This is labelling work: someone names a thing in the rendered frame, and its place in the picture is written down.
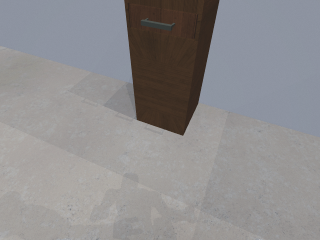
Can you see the handle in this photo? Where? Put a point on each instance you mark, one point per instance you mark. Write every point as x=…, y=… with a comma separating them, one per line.
x=164, y=26

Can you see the cabinet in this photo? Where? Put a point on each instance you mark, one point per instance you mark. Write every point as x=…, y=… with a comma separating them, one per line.
x=168, y=70

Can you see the drawer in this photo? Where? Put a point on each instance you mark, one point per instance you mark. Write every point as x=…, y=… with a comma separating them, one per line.
x=185, y=22

